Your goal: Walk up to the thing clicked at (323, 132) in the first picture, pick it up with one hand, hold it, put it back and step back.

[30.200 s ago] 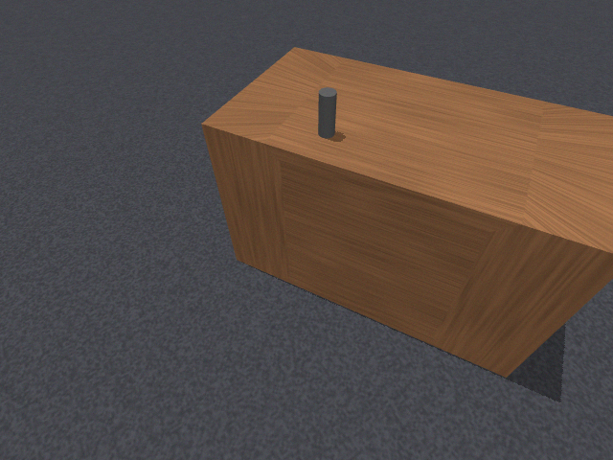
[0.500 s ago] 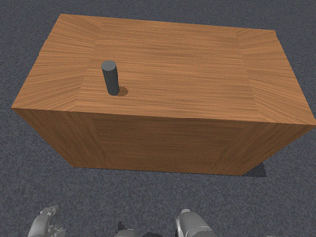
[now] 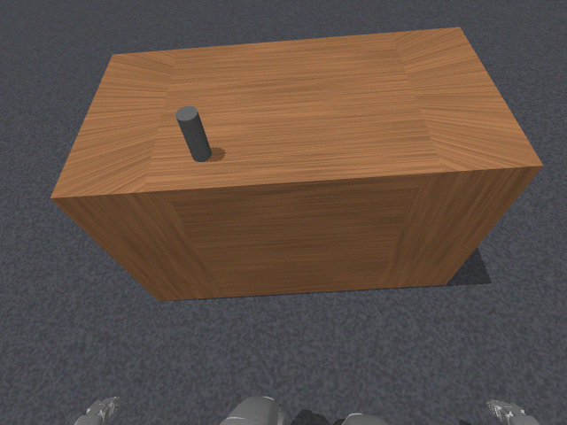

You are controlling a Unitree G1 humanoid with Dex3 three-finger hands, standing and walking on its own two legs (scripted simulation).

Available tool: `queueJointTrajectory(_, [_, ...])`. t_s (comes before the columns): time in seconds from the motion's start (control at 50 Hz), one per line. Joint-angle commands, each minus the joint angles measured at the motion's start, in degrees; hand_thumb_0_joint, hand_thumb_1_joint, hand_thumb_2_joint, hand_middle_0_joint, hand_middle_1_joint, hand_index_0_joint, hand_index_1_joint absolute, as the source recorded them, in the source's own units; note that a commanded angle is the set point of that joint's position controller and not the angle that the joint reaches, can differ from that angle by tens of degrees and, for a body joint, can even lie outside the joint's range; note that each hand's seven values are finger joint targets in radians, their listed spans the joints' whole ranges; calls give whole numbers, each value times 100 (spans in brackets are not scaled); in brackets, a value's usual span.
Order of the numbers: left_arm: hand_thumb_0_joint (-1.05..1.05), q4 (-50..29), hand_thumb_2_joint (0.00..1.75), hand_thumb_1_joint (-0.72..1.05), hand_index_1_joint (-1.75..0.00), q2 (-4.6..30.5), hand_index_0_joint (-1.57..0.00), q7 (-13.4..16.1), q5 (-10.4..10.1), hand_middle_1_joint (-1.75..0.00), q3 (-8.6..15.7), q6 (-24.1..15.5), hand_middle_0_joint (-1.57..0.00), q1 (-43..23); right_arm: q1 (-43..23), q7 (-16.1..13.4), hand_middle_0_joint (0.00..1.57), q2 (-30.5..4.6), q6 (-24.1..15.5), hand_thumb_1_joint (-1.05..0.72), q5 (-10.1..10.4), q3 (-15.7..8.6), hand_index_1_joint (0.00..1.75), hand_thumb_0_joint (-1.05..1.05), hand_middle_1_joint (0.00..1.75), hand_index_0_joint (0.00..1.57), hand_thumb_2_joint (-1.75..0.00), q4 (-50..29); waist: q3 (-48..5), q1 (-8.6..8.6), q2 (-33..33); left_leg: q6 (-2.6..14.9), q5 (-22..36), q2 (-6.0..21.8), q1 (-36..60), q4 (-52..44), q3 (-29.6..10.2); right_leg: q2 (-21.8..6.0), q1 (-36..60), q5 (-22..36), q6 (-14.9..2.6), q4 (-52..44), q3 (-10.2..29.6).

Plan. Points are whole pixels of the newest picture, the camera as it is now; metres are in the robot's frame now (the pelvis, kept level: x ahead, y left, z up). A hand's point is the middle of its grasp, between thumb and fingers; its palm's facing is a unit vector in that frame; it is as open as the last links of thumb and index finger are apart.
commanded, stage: step back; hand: left
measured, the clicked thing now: (194, 135) +0.67 +0.23 -0.06
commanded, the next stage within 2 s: none
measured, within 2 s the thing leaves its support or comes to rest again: neither
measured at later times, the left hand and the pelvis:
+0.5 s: hand out of the picture -0.08 +0.29 -0.17, palm faces -0.02 -0.93 -0.37, open 7.4 cm; pelvis -0.15 +0.01 -0.01, yaw -1 degrees
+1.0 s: hand out of the picture -0.18 +0.26 -0.16, palm faces +0.07 -0.92 -0.39, open 7.4 cm; pelvis -0.31 -0.02 -0.02, yaw +3 degrees
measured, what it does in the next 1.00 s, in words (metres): walks backwards: left foot, then right foot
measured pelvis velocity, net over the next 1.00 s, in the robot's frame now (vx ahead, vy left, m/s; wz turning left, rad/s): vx -0.31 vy -0.02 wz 0.06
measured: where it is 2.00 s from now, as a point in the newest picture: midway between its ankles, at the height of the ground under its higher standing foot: outside the picture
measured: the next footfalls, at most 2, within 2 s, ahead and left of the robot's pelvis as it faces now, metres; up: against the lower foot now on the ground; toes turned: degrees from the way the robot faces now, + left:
left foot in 0.16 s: -0.03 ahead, +0.14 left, +0.00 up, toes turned +1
right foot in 0.58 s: -0.18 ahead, -0.13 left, +0.00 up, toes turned +1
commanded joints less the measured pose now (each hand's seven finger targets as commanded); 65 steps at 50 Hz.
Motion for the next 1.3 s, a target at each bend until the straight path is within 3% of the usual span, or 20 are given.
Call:
queueJointTrajectory(0.0, [0,-611,90,90,-30,1310,-20,134,78,-30,385,-97,-20,2,275,-142,20,-987,-156,-90,-30,-225,30,0,30,20,-90,-410,-1227,157,-960,-151,-70,205,-315,-935,150,-1242,1551,2629,-984,-482,880])
queueJointTrajectory(0.12, [0,-743,90,90,-30,1539,-20,70,-22,-30,367,73,-20,-258,908,-84,20,-1017,-242,-90,-177,-362,30,0,30,20,-90,-175,-1476,-122,-1297,82,1331,458,1205,-3789,880,-1218,832,1743,-674,143,861])
queueJointTrajectory(0.16, [0,-843,90,90,-30,1189,-20,39,-44,-30,272,130,-20,-279,936,-64,20,-1516,-279,-90,-331,-506,30,0,30,20,-90,-198,-1296,-207,238,513,1835,1655,1532,-4479,-899,-453,-508,-379,-154,1041,558])
queueJointTrajectory(0.2, [0,-799,90,90,-30,1397,-20,130,10,-30,441,117,-20,-589,182,-5,20,-2252,-274,-90,-351,-633,30,0,30,20,-90,-470,-818,-398,1275,1822,1887,3151,107,-5143,-2725,510,-685,-2490,156,3373,793])
queueJointTrajectory(0.28, [0,-348,90,90,-30,1338,-20,34,-87,-30,450,136,-20,213,-485,-74,20,-1309,-352,-90,-315,-398,30,0,30,20,-90,-598,-665,275,477,1076,2864,1973,755,-4548,-542,657,-1157,-1286,113,4308,948])
queueJointTrajectory(0.42, [0,-392,90,90,-30,1223,-20,-5,-1,-30,349,31,-20,99,364,-97,20,-1314,-299,-90,-223,-466,30,0,30,20,-90,-550,-1220,-315,793,1452,3453,2037,2496,-3980,-369,284,-1131,-1624,507,2387,434])
queueJointTrajectory(0.52, [0,41,90,90,-30,1167,-20,-56,-2,-30,303,-12,-20,960,-119,-68,20,-1629,-131,-90,-221,-514,30,0,30,20,-90,-739,-1582,26,1172,1185,3174,2049,1629,-3529,-176,-28,464,-737,242,-255,-221])
queueJointTrajectory(0.56, [0,162,90,90,-30,1401,-20,-56,78,-30,415,-34,-20,1089,-214,-41,20,-1389,-78,-90,-140,-419,30,0,30,20,-90,-758,-1467,86,641,657,2202,1588,591,-3162,2,-194,1105,-83,1,-818,139])
queueJointTrajectory(0.6, [0,-194,90,90,-30,2410,-20,-74,124,-30,639,2,-20,421,-366,-149,20,-1076,-88,-90,-88,-380,30,0,30,20,-90,-896,-858,273,-1721,-1,-508,116,-481,-923,367,-2327,-360,-747,-1324,-1621,2742])
queueJointTrajectory(0.62, [0,-393,90,90,-30,2465,-20,-27,109,-30,627,-34,-20,-27,-292,-185,20,-1358,-75,-90,-105,-507,30,0,30,20,-90,-800,-401,186,-1814,-42,-544,464,-91,21,-88,-2707,-1435,-1017,-1605,-1942,3223])
queueJointTrajectory(0.7, [0,-476,90,90,-30,1472,-20,33,97,-30,440,-75,-20,-444,309,-138,20,-1040,-175,-90,-41,-300,30,0,30,20,-90,-447,-748,-210,-980,38,286,-27,-292,226,48,-1147,-57,1800,-745,-599,531])
queueJointTrajectory(0.82, [0,-530,90,90,-30,1419,-20,152,105,-30,425,31,-20,397,172,-183,20,-834,-323,-90,-159,-195,30,0,30,20,-90,-599,-1297,308,-1384,-81,-2,443,-589,-2232,641,-1412,2110,3417,-893,223,708])
queueJointTrajectory(0.9, [0,-759,90,90,-30,1391,-20,86,-21,-30,300,169,-20,-70,882,-150,20,-1060,-333,-90,-195,-376,30,0,30,20,-90,-280,-1533,-23,-902,178,2271,662,1213,-4365,620,-1202,840,1964,-436,867,604])
queueJointTrajectory(0.94, [0,-809,90,90,-30,1118,-20,82,-91,-30,210,181,-20,-105,397,-105,20,-1979,-283,-90,-278,-536,30,0,30,20,-90,-456,-1297,31,1122,1255,3515,2643,1523,-4550,-1838,218,-1059,-1966,72,2317,-283])
queueJointTrajectory(0.96, [0,-794,90,90,-30,1367,-20,142,-56,-30,332,195,-20,-340,301,-106,20,-2286,-295,-90,-281,-584,30,0,30,20,-90,-545,-1197,-259,1283,1896,3476,3229,557,-4650,-2437,154,-573,-2594,149,3421,415])
queueJointTrajectory(1.04, [0,-384,90,90,-30,1337,-20,39,-120,-30,332,197,-20,167,-324,-152,20,-1372,-304,-90,-305,-349,30,0,30,20,-90,-651,-996,212,439,1255,3667,2021,663,-4215,-338,454,-766,-1558,105,4203,723])
queueJointTrajectory(1.16, [0,-232,90,90,-30,1199,-20,-2,-33,-30,221,-84,-20,216,179,-23,20,-1335,-189,-90,-282,-405,30,0,30,20,-90,-541,-1266,-222,1087,1352,2088,1947,2010,-4042,-303,-10,-590,-1691,354,1193,-69])
queueJointTrajectory(1.22, [0,304,90,90,-30,1161,-20,22,-7,-30,244,-235,-20,942,-122,34,20,-1533,-42,-90,-270,-447,30,0,30,20,-90,-539,-1433,103,1080,1057,1360,1821,1239,-3581,21,62,741,-660,133,-947,-483])
queueJointTrajectory(1.24, [0,440,90,90,-30,1312,-20,38,54,-30,316,-276,-20,1016,-83,42,20,-1314,-11,-90,-261,-387,30,0,30,20,-90,-508,-1389,91,601,822,1060,1490,696,-2983,259,26,1192,-561,42,-1286,-96])
queueJointTrajectory(1.28, [0,157,90,90,-30,2154,-20,56,175,-30,529,-320,-20,526,-112,20,20,-786,-68,-90,-232,-206,30,0,30,20,-90,-695,-823,98,-986,87,-176,356,-1174,-1699,260,-1831,647,-2134,-606,-1657,2710])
